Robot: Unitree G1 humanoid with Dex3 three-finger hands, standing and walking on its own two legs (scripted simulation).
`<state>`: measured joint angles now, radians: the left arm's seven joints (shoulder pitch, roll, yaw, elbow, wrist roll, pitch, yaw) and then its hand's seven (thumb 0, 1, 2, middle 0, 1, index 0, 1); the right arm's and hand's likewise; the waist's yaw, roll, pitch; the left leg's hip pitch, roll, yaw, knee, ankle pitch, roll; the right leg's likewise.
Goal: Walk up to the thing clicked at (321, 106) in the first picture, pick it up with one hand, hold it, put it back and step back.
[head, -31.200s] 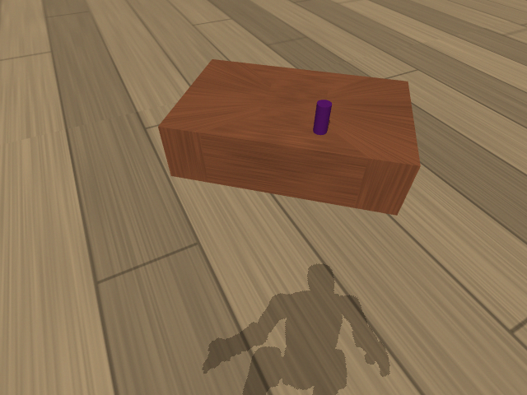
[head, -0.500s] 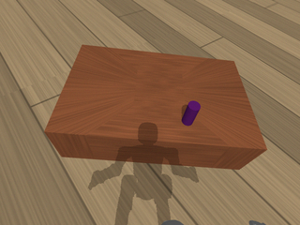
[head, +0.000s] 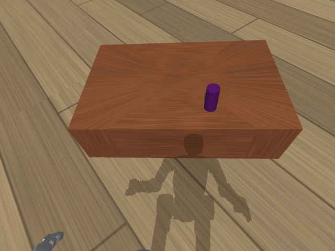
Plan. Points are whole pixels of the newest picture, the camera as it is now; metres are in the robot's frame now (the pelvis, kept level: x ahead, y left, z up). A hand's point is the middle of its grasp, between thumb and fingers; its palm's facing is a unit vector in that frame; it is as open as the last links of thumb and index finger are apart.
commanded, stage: step back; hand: right
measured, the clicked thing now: (211, 98) +0.89 -0.19 -0.36
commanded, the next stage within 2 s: stand in 1.90 s
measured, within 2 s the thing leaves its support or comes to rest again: neither
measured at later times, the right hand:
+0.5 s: hand out of the picture -0.01 -0.30 -0.15, palm faces -0.04 +0.92 -0.38, open 7.4 cm
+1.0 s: hand out of the picture -0.18 -0.26 -0.14, palm faces -0.09 +0.93 -0.36, open 7.4 cm
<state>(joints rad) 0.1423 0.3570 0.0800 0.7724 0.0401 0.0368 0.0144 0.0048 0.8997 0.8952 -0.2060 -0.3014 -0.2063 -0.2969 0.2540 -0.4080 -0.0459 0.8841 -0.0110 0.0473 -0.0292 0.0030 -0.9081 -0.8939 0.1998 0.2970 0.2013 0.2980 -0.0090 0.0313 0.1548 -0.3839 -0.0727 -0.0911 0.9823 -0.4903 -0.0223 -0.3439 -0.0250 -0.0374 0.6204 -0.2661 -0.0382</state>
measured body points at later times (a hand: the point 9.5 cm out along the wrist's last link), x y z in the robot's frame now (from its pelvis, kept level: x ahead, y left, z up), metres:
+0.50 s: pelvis -0.16 -0.03 -0.01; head -0.11 -0.05 +0.44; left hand -0.11 +0.29 -0.12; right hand +0.00 -0.34 -0.13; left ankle -0.09 +0.12 -0.70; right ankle -0.18 -0.16 -0.73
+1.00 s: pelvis -0.27 +0.00 +0.00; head -0.26 +0.01 +0.45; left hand -0.25 +0.33 -0.12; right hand -0.18 -0.30 -0.12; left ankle -0.27 +0.12 -0.73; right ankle -0.25 -0.13 -0.71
